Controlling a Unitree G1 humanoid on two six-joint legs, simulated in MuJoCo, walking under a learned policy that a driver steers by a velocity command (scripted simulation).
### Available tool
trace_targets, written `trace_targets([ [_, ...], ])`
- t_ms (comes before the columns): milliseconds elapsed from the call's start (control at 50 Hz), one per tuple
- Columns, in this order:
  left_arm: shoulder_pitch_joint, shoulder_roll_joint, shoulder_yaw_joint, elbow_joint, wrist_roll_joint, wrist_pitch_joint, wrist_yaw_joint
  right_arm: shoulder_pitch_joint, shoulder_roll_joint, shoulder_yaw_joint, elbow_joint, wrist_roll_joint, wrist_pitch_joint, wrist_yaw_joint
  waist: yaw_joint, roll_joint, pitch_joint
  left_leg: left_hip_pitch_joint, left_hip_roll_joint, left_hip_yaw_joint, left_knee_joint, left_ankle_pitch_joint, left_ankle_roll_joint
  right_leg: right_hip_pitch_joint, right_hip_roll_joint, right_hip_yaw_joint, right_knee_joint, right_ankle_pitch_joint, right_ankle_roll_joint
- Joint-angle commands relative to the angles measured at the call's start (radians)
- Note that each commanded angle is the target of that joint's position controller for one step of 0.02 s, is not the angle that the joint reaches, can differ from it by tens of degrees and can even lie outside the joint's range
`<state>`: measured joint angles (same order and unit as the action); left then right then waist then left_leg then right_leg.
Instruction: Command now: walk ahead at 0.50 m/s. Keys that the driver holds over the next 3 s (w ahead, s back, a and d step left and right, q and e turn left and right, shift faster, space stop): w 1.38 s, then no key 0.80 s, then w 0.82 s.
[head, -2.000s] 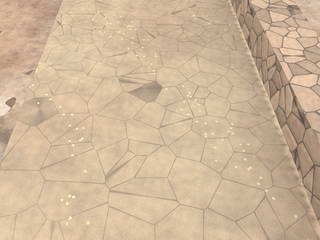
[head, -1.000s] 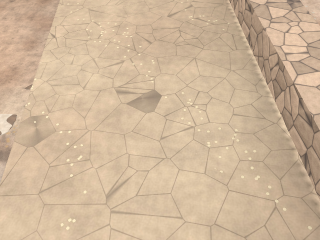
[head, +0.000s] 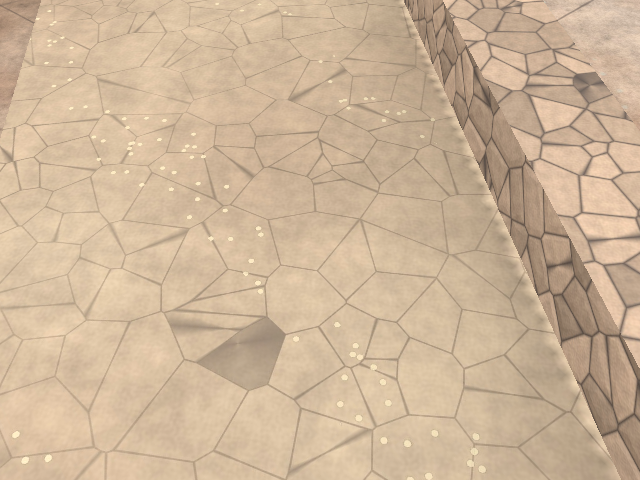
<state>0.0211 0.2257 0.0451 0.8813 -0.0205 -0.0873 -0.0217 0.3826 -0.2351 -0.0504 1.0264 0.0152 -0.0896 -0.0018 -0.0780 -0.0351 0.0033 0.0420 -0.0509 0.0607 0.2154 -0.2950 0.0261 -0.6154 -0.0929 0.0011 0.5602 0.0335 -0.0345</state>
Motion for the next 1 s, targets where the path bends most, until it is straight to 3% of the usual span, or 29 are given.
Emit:
trace_targets([
  [20, -0.072, 0.099, 0.02, -0.083, -0.004, -0.025, -0.016, 0.023, -0.173, -0.04, -0.019, 0.005, 0.009, -0.009, 0.044, 0.117, 0.06, 0.026, 0.321, -0.138, 0.03, 0.424, 0.149, 0.015, 0.023, -0.013, -0.05, -0.096, -0.036],
  [40, 0.005, 0.125, 0.034, -0.064, -0.003, -0.028, -0.016, -0.004, -0.179, -0.041, -0.026, 0.005, 0.013, -0.009, 0.093, 0.127, 0.013, 0.022, 0.304, -0.117, 0.118, 0.593, 0.133, 0.136, 0.056, -0.042, -0.067, -0.112, -0.055],
  [60, 0.17, 0.168, 0.06, -0.011, 0.0, -0.029, -0.01, -0.02, -0.159, -0.033, -0.033, 0.002, 0.018, -0.009, 0.168, 0.113, -0.083, -0.025, 0.249, -0.074, 0.305, 0.714, 0.107, 0.353, 0.088, -0.064, -0.074, -0.101, -0.083],
  [80, 0.368, 0.249, 0.084, 0.033, 0.012, -0.028, -0.001, -0.017, -0.124, -0.016, -0.058, -0.013, 0.018, -0.009, 0.231, 0.016, -0.236, -0.227, 0.187, -0.022, 0.62, 0.513, 0.069, 0.669, -0.075, 0.12, -0.051, -0.089, -0.149],
  [100, 0.449, 0.326, 0.1, 0.06, 0.018, -0.022, -0.006, 0.107, 0.018, 0.024, -0.064, -0.012, -0.006, 0.005, 0.166, -0.259, -0.366, -0.645, -0.006, -0.031, 0.981, -0.128, 0.001, 1.021, -0.303, 0.608, -0.166, -0.268, -0.313],
  [120, 0.438, 0.225, 0.071, 0.055, 0.013, -0.024, -0.007, 0.058, -0.075, 0.005, -0.053, 0.012, -0.031, 0.008, 0.194, -0.191, -0.373, -0.767, 0.021, -0.182, 1.124, -0.264, 0.021, 1.022, -0.299, 0.724, -0.256, -0.36, -0.296],
  [140, 0.342, 0.176, 0.055, 0.035, 0.009, -0.027, -0.005, -0.039, -0.139, -0.011, -0.085, 0.034, -0.046, 0.01, 0.181, -0.14, -0.228, -0.837, 0.076, -0.172, 1.148, -0.19, 0.041, 0.899, -0.267, 0.569, -0.263, -0.312, -0.245],
  [160, 0.252, 0.146, 0.043, 0.011, 0.014, -0.028, -0.005, -0.096, -0.143, -0.012, -0.099, 0.031, -0.049, 0.003, 0.149, -0.05, -0.153, -0.802, 0.132, -0.143, 1.108, -0.092, 0.045, 0.749, -0.231, 0.438, -0.283, -0.205, -0.218],
  [180, 0.197, 0.117, 0.034, 0.005, 0.022, -0.029, -0.009, -0.125, -0.136, -0.019, -0.103, 0.014, -0.042, -0.004, 0.12, -0.009, -0.092, -0.755, 0.165, -0.133, 1.042, -0.031, 0.041, 0.614, -0.194, 0.349, -0.313, -0.12, -0.204],
  [220, 0.186, 0.087, 0.025, 0.018, 0.031, -0.032, -0.014, -0.085, -0.097, -0.023, -0.096, 0.006, -0.014, -0.006, 0.07, -0.037, -0.065, -0.654, 0.199, -0.138, 0.966, 0.025, 0.039, 0.496, -0.15, 0.258, -0.371, -0.076, -0.193],
  [260, 0.219, 0.113, 0.03, 0.037, 0.025, -0.036, -0.008, -0.088, -0.073, -0.022, -0.099, 0.004, 0.005, -0.009, 0.057, -0.03, -0.032, -0.661, 0.208, -0.125, 0.9, 0.054, 0.026, 0.454, -0.14, 0.202, -0.411, -0.032, -0.205],
  [300, 0.252, 0.143, 0.038, 0.049, 0.025, -0.035, 0.005, -0.16, -0.079, -0.026, -0.124, -0.004, 0.012, -0.011, 0.066, -0.011, -0.001, -0.73, 0.213, -0.121, 0.804, 0.137, 0.005, 0.463, -0.142, 0.172, -0.437, -0.001, -0.209],
  [420, 0.339, 0.151, 0.036, 0.076, 0.014, -0.02, 0.026, -0.361, -0.055, -0.018, -0.181, -0.003, 0.004, 0.003, 0.122, -0.023, 0.046, -0.737, 0.172, -0.077, 0.474, 0.396, -0.011, 0.509, -0.098, 0.066, -0.458, -0.007, -0.162],
  [520, 0.417, 0.16, 0.042, 0.117, 0.006, -0.002, 0.03, -0.49, -0.056, -0.008, -0.228, 0.008, -0.006, 0.029, 0.16, -0.027, 0.092, -0.757, 0.145, -0.062, 0.341, 0.352, 0.008, 0.647, -0.147, 0.059, -0.407, -0.002, -0.157],
  [580, 0.402, 0.178, 0.052, 0.123, 0.002, 0.011, 0.036, -0.472, -0.083, -0.015, -0.24, 0.01, -0.017, 0.044, 0.124, -0.047, 0.074, -0.686, 0.122, -0.05, 0.297, 0.25, 0.044, 0.71, -0.182, 0.063, -0.333, 0.124, -0.136],
  [600, 0.38, 0.188, 0.055, 0.118, 0.002, 0.015, 0.037, -0.417, -0.105, -0.025, -0.228, 0.009, -0.019, 0.045, 0.089, -0.062, 0.038, -0.589, 0.093, -0.027, 0.289, 0.222, 0.06, 0.712, -0.176, 0.052, -0.273, 0.272, -0.124],
  [620, 0.355, 0.185, 0.054, 0.113, 0.001, 0.02, 0.037, -0.299, -0.136, -0.044, -0.193, 0.006, -0.02, 0.042, 0.023, -0.063, -0.032, -0.421, 0.056, 0.004, 0.273, 0.226, 0.082, 0.689, -0.141, 0.02, -0.139, 0.428, -0.104],
  [640, 0.346, 0.158, 0.042, 0.101, 0.008, 0.022, 0.037, -0.114, -0.19, -0.07, -0.137, 0.001, -0.019, 0.034, -0.05, -0.035, -0.148, -0.148, 0.082, -0.029, 0.3, 0.254, 0.119, 0.567, -0.085, -0.02, 0.082, 0.405, -0.071],
  [660, 0.431, 0.074, 0.016, 0.079, 0.02, 0.011, 0.031, 0.044, -0.288, -0.094, -0.108, -0.021, -0.016, 0.026, -0.045, 0.155, -0.315, 0.259, 0.342, -0.405, 0.297, 0.194, 0.246, 0.202, 0.035, -0.065, 0.479, 0.034, -0.009],
  [680, 0.459, 0.025, -0.002, 0.09, 0.01, -0.015, 0.023, 0.068, -0.263, -0.081, -0.097, -0.01, -0.01, 0.029, -0.03, 0.317, -0.417, 0.39, 0.465, -0.79, 0.114, 0.06, 0.334, -0.026, 0.156, 0.042, 0.718, -0.589, 0.014],
  [700, 0.377, 0.125, 0.023, 0.074, -0.017, -0.036, 0.018, 0.005, -0.196, -0.059, -0.106, -0.001, -0.012, 0.03, -0.035, 0.238, -0.303, 0.302, 0.427, -0.709, 0.088, -0.011, 0.281, -0.134, 0.089, 0.122, 0.812, -0.576, -0.01],
  [720, 0.292, 0.15, 0.028, 0.047, -0.029, -0.045, 0.018, -0.081, -0.154, -0.047, -0.129, -0.002, -0.013, 0.027, -0.016, 0.181, -0.187, 0.156, 0.393, -0.557, 0.075, 0.031, 0.241, -0.16, 0.035, 0.09, 0.801, -0.494, -0.027],
  [740, 0.251, 0.144, 0.032, 0.04, -0.019, -0.042, 0.026, -0.158, -0.126, -0.036, -0.14, -0.011, -0.016, 0.031, 0.02, 0.098, -0.104, -0.008, 0.354, -0.445, 0.039, 0.113, 0.221, -0.117, -0.012, 0.066, 0.732, -0.404, -0.027],
  [760, 0.251, 0.138, 0.041, 0.043, -0.005, -0.029, 0.034, -0.199, -0.096, -0.027, -0.144, -0.02, -0.022, 0.034, 0.056, 0.098, -0.067, -0.119, 0.316, -0.369, 0.008, 0.168, 0.202, -0.054, -0.046, 0.071, 0.664, -0.352, -0.027],
  [780, 0.278, 0.115, 0.041, 0.049, -0.001, -0.013, 0.035, -0.21, -0.084, -0.023, -0.139, -0.026, -0.023, 0.037, 0.083, 0.116, -0.053, -0.186, 0.296, -0.327, -0.022, 0.185, 0.198, 0.004, -0.06, 0.074, 0.631, -0.324, -0.026],
  [820, 0.294, 0.08, 0.039, 0.052, 0.001, 0.007, 0.038, -0.182, -0.1, -0.027, -0.12, -0.022, -0.027, 0.033, 0.099, 0.114, -0.029, -0.243, 0.282, -0.27, -0.068, 0.226, 0.213, 0.023, -0.069, 0.062, 0.57, -0.293, -0.015],
  [860, 0.229, 0.089, 0.043, 0.027, 0.008, 0.014, 0.041, -0.148, -0.133, -0.034, -0.106, -0.022, -0.029, 0.019, 0.094, 0.093, 0.003, -0.236, 0.282, -0.236, -0.095, 0.272, 0.221, -0.044, -0.074, 0.059, 0.477, -0.207, 0.005],
  [920, 0.128, 0.083, 0.044, -0.004, 0.016, 0.01, 0.035, -0.099, -0.141, -0.034, -0.09, -0.017, -0.02, 0.002, 0.071, 0.085, 0.023, -0.193, 0.263, -0.182, -0.106, 0.316, 0.2, -0.1, -0.066, 0.049, 0.305, -0.045, 0.024],
  [1000, -0.007, 0.061, 0.031, -0.04, 0.008, 0.003, 0.02, -0.034, -0.15, -0.033, -0.067, -0.007, -0.014, -0.005, 0.027, 0.091, 0.053, -0.158, 0.239, -0.12, -0.111, 0.299, 0.171, -0.059, -0.024, 0.006, 0.097, 0.085, 0.024],
])
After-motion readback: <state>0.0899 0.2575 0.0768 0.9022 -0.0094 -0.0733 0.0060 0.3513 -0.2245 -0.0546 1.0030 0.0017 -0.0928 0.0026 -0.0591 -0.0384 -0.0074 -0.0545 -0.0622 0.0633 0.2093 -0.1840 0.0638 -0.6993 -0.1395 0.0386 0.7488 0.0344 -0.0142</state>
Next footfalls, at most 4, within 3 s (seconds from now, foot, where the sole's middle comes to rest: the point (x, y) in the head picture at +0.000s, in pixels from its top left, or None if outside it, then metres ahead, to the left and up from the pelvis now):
0.08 right None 0.23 -0.13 -0.77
0.64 left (262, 458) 0.54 0.11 -0.77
1.20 right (359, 321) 0.85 -0.13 -0.77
1.68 left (266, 254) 1.08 0.09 -0.77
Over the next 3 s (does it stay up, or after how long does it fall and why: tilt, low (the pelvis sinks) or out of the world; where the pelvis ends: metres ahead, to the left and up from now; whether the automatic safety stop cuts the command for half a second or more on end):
stays up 1.32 -0.06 -0.01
